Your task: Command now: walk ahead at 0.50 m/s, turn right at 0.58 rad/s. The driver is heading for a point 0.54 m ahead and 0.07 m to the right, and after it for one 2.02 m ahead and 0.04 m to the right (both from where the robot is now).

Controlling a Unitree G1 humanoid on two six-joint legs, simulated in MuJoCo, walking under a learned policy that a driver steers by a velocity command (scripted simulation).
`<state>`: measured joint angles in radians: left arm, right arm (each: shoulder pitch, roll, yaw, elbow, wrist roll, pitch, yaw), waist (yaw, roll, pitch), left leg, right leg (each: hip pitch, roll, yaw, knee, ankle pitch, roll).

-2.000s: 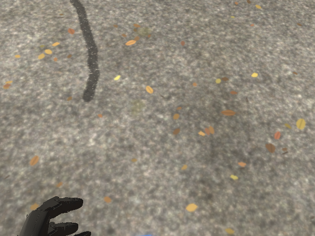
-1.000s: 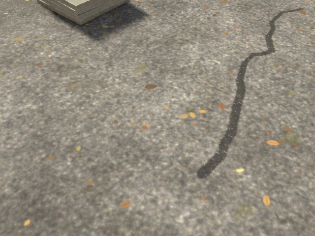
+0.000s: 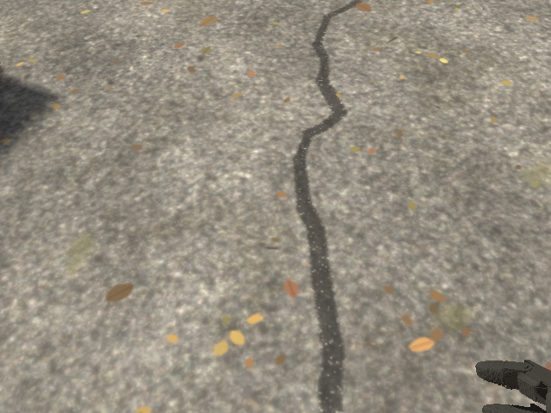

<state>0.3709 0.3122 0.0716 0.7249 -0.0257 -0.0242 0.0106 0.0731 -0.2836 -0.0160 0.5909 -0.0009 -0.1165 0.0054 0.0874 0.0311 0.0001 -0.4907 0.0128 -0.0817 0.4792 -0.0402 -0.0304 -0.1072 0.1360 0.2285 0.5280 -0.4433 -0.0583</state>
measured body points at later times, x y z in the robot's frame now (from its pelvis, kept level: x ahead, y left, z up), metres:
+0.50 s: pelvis +0.25 -0.03 +0.00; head +0.28 -0.06 +0.45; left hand +0.55 +0.11 -0.06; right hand +0.18 -0.33 -0.12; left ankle +0.13 +0.13 -0.72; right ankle +0.35 -0.18 -0.71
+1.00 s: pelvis +0.52 -0.14 +0.01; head +0.54 -0.16 +0.46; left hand +0.65 +0.11 -0.11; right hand +0.62 -0.42 -0.09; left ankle +0.74 -0.08 -0.69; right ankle +0.35 -0.17 -0.72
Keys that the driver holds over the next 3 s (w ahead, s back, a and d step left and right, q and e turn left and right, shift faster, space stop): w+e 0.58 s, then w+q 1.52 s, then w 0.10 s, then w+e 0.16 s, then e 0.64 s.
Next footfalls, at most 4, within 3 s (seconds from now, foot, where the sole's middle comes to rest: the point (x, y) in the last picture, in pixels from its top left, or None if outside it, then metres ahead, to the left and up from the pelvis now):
0.52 right None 0.39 -0.19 -0.76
1.08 left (356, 306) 0.76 -0.10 -0.76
1.54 right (439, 241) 1.00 -0.35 -0.76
2.06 left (331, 178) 1.22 -0.03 -0.76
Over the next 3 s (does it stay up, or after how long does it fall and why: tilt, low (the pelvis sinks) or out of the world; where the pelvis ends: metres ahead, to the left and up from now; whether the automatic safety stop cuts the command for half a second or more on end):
stays up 1.46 -0.03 0.01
